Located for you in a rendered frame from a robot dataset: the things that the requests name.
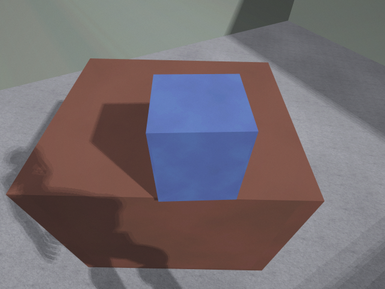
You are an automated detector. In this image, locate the pedestal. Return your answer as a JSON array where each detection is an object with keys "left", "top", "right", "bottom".
[{"left": 6, "top": 58, "right": 324, "bottom": 270}]

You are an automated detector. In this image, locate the carton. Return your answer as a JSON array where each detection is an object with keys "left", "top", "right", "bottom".
[{"left": 146, "top": 74, "right": 258, "bottom": 202}]

